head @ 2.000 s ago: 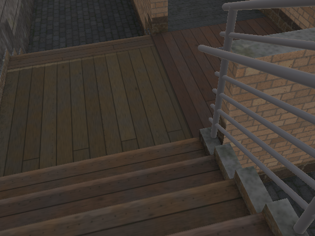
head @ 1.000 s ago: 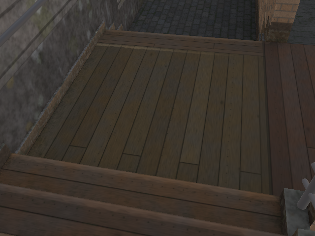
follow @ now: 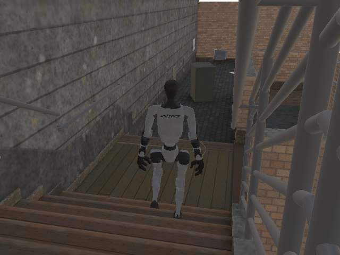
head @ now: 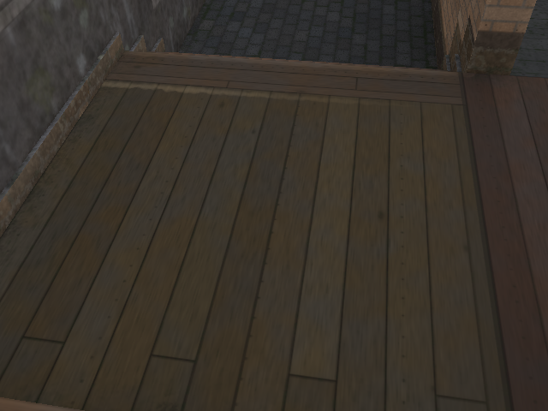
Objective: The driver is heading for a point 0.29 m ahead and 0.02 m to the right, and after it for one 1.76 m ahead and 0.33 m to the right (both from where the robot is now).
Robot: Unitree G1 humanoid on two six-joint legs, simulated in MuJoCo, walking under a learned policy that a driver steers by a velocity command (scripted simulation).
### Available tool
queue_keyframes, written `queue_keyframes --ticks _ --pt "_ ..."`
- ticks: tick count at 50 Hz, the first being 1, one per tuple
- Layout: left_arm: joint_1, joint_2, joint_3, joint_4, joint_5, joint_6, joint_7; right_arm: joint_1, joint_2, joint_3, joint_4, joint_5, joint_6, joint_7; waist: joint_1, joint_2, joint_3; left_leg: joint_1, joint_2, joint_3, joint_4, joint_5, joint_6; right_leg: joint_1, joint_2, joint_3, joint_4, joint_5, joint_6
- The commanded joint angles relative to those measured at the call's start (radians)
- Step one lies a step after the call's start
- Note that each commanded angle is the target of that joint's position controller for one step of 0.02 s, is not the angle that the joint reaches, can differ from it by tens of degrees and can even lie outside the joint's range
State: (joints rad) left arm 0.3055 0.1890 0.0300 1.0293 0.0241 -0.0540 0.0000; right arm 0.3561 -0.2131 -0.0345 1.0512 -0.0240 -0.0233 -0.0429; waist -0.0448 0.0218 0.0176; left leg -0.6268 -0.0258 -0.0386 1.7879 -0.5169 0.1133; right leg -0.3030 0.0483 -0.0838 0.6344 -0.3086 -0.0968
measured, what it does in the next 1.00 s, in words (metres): goes down, turning right: left foot 0.16 m lower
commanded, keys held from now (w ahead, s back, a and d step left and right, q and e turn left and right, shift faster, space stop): w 0.28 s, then w+e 0.72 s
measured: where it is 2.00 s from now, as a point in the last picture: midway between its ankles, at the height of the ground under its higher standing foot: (318, 286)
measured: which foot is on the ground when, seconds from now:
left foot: up 0.00-0.42, down 0.44-1.00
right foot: down 0.00-0.44, up 0.46-1.00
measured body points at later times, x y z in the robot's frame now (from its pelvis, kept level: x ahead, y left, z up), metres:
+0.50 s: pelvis +0.30 +0.06 -0.15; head +0.31 +0.08 +0.30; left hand +0.20 +0.30 -0.30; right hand +0.47 -0.17 -0.26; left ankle +0.37 +0.14 -0.89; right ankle +0.08 -0.07 -0.64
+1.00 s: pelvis +0.55 +0.02 -0.25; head +0.58 +0.00 +0.20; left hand +0.84 +0.15 -0.35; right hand +0.38 -0.16 -0.39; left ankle +0.37 +0.14 -0.89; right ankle +0.70 -0.13 -0.96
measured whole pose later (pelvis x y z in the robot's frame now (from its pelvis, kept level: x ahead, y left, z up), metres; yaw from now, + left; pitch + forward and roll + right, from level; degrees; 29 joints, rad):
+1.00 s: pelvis +0.55 +0.02 -0.25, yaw -18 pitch -1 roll +3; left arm -0.06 0.23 0.06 0.88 0.04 -0.02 -0.07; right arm 0.51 -0.18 -0.03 1.04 -0.05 -0.10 -0.04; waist -0.12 -0.05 0.07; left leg 0.01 0.04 0.33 0.92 -0.88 -0.02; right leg -0.53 -0.05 -0.07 0.47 0.48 -0.11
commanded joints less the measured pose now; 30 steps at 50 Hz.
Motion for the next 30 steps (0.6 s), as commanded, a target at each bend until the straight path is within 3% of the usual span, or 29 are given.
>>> queue_keyframes --ticks 1,2,3,4,5,6,7,8,9,11,12,13,15,17,18,19,20,21,22,23,24,25,26,27,28,29,30 --pt "0.083 0.079 0.000 -0.010 0.008 -0.044 0.011 -0.014 -0.056 -0.018 -0.049 -0.011 0.022 0.025 -0.041 0.005 0.146 -0.104 0.099 -0.077 -0.523 0.361 -0.059 -0.175 -0.267 0.287 -0.300 0.204 -0.115" --pt "0.087 0.134 0.009 -0.007 -0.005 -0.054 0.014 -0.046 -0.051 -0.021 -0.057 -0.034 0.032 0.036 -0.030 -0.086 0.129 -0.046 0.093 -0.026 -0.642 0.411 -0.072 -0.184 -0.248 0.276 -0.308 0.327 -0.138" --pt "0.121 0.150 0.018 0.005 -0.001 -0.045 0.012 -0.023 -0.043 -0.020 -0.037 -0.044 0.042 0.036 -0.029 -0.113 0.071 -0.005 0.093 -0.007 -0.636 0.409 -0.078 -0.143 -0.264 0.282 -0.286 0.467 -0.168" --pt "0.150 0.161 0.026 -0.001 -0.013 -0.041 0.010 -0.022 -0.033 -0.016 -0.039 -0.045 0.047 0.034 -0.023 -0.131 0.037 0.007 0.095 0.011 -0.649 0.414 -0.082 -0.100 -0.275 0.280 -0.271 0.548 -0.177" --pt "0.155 0.163 0.032 -0.009 -0.006 -0.038 0.004 0.001 -0.049 -0.022 -0.024 -0.026 0.050 0.037 -0.033 -0.139 0.007 0.001 0.093 0.022 -0.617 0.523 -0.066 -0.057 -0.263 0.274 -0.239 0.528 -0.169" --pt "0.172 0.137 0.024 -0.014 -0.011 -0.031 0.003 -0.050 -0.062 -0.025 -0.037 -0.021 0.046 0.043 -0.021 -0.101 0.029 -0.032 0.105 0.016 -0.648 0.556 -0.057 -0.038 -0.258 0.276 -0.240 0.467 -0.157" --pt "0.213 0.095 0.019 0.010 -0.019 -0.040 0.013 -0.161 -0.080 -0.037 -0.067 -0.018 0.024 0.054 0.014 -0.060 0.067 -0.190 0.133 -0.062 -0.784 0.757 -0.041 0.085 -0.224 0.305 -0.178 0.196 -0.147" --pt "0.257 0.075 0.010 0.014 -0.016 -0.041 0.021 -0.230 -0.078 -0.039 -0.080 -0.024 0.011 0.061 0.047 -0.053 0.072 -0.273 0.125 -0.065 -0.835 0.791 -0.043 0.166 -0.231 0.346 -0.157 0.077 -0.153" --pt "0.279 0.088 0.014 0.014 -0.011 -0.048 0.025 -0.276 -0.081 -0.041 -0.093 -0.030 0.003 0.062 0.071 -0.051 0.095 -0.327 0.119 -0.081 -0.873 0.809 -0.048 0.202 -0.239 0.374 -0.138 0.032 -0.159" --pt "0.199 0.098 0.019 -0.031 -0.013 -0.058 0.021 -0.348 -0.071 -0.032 -0.126 -0.021 -0.010 0.084 0.068 -0.038 0.095 -0.148 0.109 -0.018 -1.061 0.998 -0.061 0.047 -0.193 0.301 -0.087 -0.104 -0.132" --pt "0.208 0.088 0.016 -0.030 -0.006 -0.058 0.013 -0.357 -0.061 -0.030 -0.130 -0.014 -0.013 0.093 0.084 -0.025 0.092 -0.047 0.101 0.008 -1.072 1.049 -0.062 -0.008 -0.191 0.295 -0.074 -0.119 -0.129" --pt "0.222 0.082 0.013 -0.024 -0.011 -0.059 0.010 -0.384 -0.044 -0.024 -0.157 -0.015 -0.017 0.096 0.102 -0.019 0.102 0.014 0.087 0.033 -1.141 1.058 -0.066 -0.043 -0.188 0.275 -0.054 -0.102 -0.120" --pt "0.251 0.101 0.018 -0.029 0.003 -0.052 0.006 -0.436 -0.025 -0.010 -0.198 -0.007 -0.018 0.095 0.162 -0.075 0.145 0.064 0.081 0.052 -1.257 0.981 -0.066 -0.010 -0.177 0.272 0.000 0.019 -0.115" --pt "0.271 0.115 0.021 -0.026 0.015 -0.035 0.016 -0.482 -0.056 -0.010 -0.234 0.017 -0.035 0.084 0.213 -0.071 0.175 0.062 0.085 0.062 -1.383 0.922 -0.080 0.093 -0.164 0.292 0.081 0.118 -0.118" --pt "0.279 0.118 0.023 -0.020 0.027 -0.019 0.022 -0.456 -0.056 -0.009 -0.229 0.019 -0.042 0.076 0.216 -0.088 0.162 0.097 0.104 0.030 -1.440 0.900 -0.074 0.138 -0.161 0.312 0.136 0.178 -0.119" --pt "0.284 0.129 0.026 -0.012 0.027 -0.005 0.030 -0.385 -0.076 -0.015 -0.205 0.015 -0.040 0.067 0.206 -0.103 0.156 0.159 0.105 0.038 -1.459 0.821 -0.072 0.154 -0.159 0.285 0.229 0.266 -0.115" --pt "0.315 0.111 0.018 0.011 0.032 0.009 0.040 -0.285 -0.097 -0.028 -0.171 0.010 -0.046 0.060 0.165 -0.048 0.120 0.271 0.106 0.040 -1.489 0.803 -0.064 0.152 -0.156 0.281 0.377 0.323 -0.115" --pt "0.302 0.110 0.011 0.012 0.021 0.014 0.049 -0.083 -0.102 -0.037 -0.113 -0.001 -0.050 0.060 0.063 0.000 0.032 0.493 0.093 0.072 -1.547 0.884 -0.058 0.092 -0.120 0.249 0.594 0.339 -0.109" --pt "0.315 0.128 0.027 0.019 0.007 0.009 0.044 0.091 -0.148 -0.061 -0.052 -0.011 -0.038 0.065 -0.019 0.068 -0.075 0.771 0.142 0.040 -1.487 0.882 -0.067 -0.073 -0.050 0.196 0.872 0.060 -0.082" --pt "0.437 0.038 0.017 0.036 -0.051 0.000 0.047 0.188 -0.191 -0.054 -0.047 -0.035 -0.045 0.075 0.014 0.202 -0.230 1.123 0.334 -0.087 -1.083 1.501 -0.018 -0.386 0.039 0.179 1.296 -0.625 -0.026" --pt "0.442 0.099 0.019 -0.014 -0.075 -0.004 0.065 0.226 -0.215 -0.063 -0.049 -0.007 -0.029 0.088 -0.009 0.184 -0.392 1.260 0.458 -0.210 -0.986 1.428 0.043 -0.565 -0.017 0.172 1.433 -0.596 -0.018" --pt "0.310 0.128 0.024 -0.053 -0.065 0.002 0.066 0.187 -0.210 -0.065 -0.074 0.005 -0.021 0.080 -0.046 0.195 -0.329 1.123 0.521 -0.339 -1.229 0.751 0.118 -0.709 -0.043 0.143 1.344 -0.406 -0.006" --pt "0.144 0.141 0.032 -0.063 -0.015 0.019 0.057 0.061 -0.104 -0.040 -0.109 0.002 -0.020 0.067 -0.034 0.044 -0.104 0.829 0.401 -0.241 -1.391 0.486 0.065 -0.664 -0.077 0.125 1.206 -0.214 -0.003" --pt "0.140 0.118 0.038 -0.080 0.007 0.033 0.038 0.040 -0.136 -0.046 -0.113 -0.007 -0.029 0.059 -0.004 0.180 -0.081 0.678 0.480 -0.311 -1.406 0.422 0.144 -0.608 -0.087 0.121 1.207 -0.174 0.009" --pt "0.095 0.142 0.047 -0.075 0.030 0.041 0.024 -0.028 -0.056 -0.021 -0.117 0.000 -0.051 0.058 0.050 0.043 0.022 0.483 0.398 -0.206 -1.402 0.562 0.082 -0.522 -0.139 0.192 0.958 0.010 0.011" --pt "0.121 0.108 0.048 -0.054 0.030 0.057 0.018 -0.026 -0.067 -0.024 -0.109 -0.002 -0.064 0.055 0.081 0.084 0.071 0.357 0.376 -0.157 -1.401 0.595 0.073 -0.447 -0.137 0.181 0.891 0.016 0.020" --pt "0.109 0.053 0.039 -0.047 0.012 0.062 0.000 -0.046 -0.065 -0.024 -0.112 0.001 -0.082 0.051 0.117 0.025 0.104 0.235 0.314 -0.076 -1.447 0.534 0.044 -0.371 -0.150 0.187 0.682 0.145 0.055"
Velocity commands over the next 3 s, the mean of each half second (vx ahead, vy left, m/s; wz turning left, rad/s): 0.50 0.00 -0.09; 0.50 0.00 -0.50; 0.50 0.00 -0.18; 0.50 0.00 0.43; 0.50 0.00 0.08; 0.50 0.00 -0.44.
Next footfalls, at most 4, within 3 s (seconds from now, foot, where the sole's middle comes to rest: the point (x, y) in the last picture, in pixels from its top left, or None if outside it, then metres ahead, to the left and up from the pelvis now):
0.44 left None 0.40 0.14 -0.92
1.06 right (323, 386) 0.73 -0.12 -1.09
1.52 left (288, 309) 1.01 -0.03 -1.09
2.06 right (342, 246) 1.27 -0.25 -1.09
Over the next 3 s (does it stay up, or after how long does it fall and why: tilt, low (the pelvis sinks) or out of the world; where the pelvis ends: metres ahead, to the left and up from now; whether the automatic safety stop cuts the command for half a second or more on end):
stays up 1.57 -0.19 -0.31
